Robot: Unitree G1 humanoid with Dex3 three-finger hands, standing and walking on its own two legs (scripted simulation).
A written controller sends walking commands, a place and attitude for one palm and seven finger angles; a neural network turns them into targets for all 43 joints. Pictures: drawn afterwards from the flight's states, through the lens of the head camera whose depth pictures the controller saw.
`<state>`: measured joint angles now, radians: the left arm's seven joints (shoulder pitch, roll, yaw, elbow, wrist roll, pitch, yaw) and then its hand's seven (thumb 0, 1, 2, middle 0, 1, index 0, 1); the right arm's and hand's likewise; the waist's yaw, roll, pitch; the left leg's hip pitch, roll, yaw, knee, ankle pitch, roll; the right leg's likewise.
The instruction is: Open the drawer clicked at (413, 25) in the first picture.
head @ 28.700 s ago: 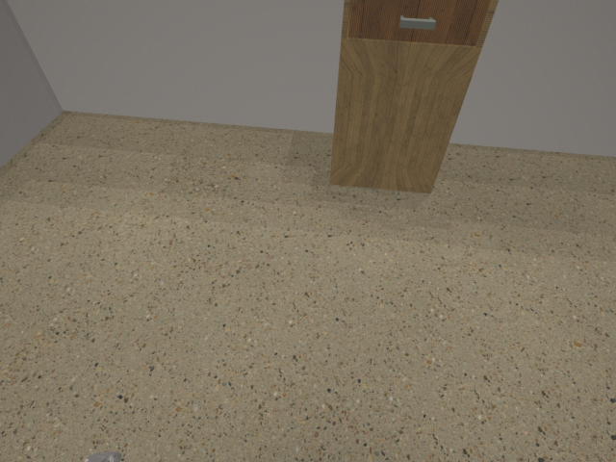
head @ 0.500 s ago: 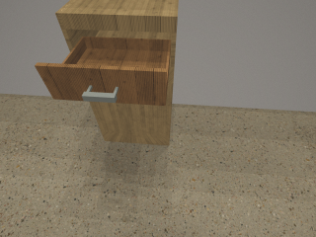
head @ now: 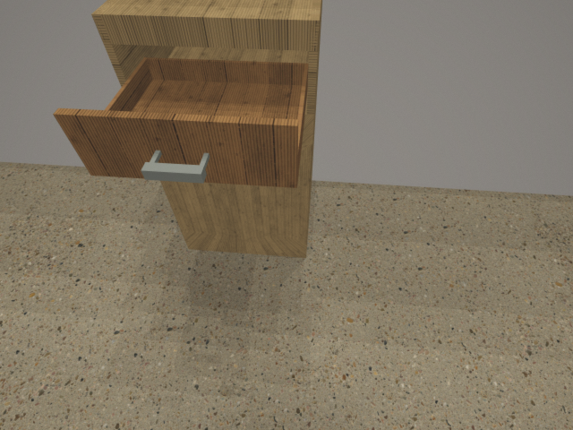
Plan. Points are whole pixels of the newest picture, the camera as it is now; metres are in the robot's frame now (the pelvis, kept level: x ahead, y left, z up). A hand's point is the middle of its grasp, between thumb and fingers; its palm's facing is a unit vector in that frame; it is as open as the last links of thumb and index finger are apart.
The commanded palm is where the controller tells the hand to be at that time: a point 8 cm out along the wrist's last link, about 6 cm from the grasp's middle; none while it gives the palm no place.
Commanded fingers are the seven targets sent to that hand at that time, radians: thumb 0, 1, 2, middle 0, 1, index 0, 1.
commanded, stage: look to check the result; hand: left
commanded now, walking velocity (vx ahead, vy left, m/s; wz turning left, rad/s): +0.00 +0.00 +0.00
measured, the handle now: (177, 164) +0.57 +0.25 +0.02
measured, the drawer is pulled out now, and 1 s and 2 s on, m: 0.28 0.28 0.28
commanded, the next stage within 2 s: stand and wait in 0.12 s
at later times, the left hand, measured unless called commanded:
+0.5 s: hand out of the picture +0.06 +0.21 -0.16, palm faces +0.01 -0.96 -0.28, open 7.4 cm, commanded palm none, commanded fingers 0.00 0.90 0.90 -0.20 -0.30 -0.20 -0.30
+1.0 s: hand out of the picture +0.10 +0.23 -0.15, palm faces +0.00 -0.95 -0.33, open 7.4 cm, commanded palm none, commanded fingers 0.00 0.90 0.90 -0.20 -0.30 -0.20 -0.30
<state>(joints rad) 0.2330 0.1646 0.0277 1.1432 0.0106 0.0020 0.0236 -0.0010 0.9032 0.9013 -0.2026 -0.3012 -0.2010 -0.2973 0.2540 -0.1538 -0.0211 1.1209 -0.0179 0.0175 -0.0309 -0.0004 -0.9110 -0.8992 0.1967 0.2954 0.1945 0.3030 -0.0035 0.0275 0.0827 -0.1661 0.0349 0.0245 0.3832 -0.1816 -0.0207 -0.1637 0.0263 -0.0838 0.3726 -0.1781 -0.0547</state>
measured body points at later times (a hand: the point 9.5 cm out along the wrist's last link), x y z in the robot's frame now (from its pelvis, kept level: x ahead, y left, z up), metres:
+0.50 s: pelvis +0.01 +0.00 +0.00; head +0.04 -0.02 +0.45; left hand +0.06 +0.26 -0.14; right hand +0.04 -0.25 -0.16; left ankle +0.02 +0.13 -0.74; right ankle +0.02 -0.08 -0.74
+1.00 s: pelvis +0.03 +0.00 +0.00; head +0.05 -0.02 +0.45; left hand +0.10 +0.28 -0.13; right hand +0.09 -0.28 -0.15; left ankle +0.02 +0.13 -0.74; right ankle +0.02 -0.08 -0.74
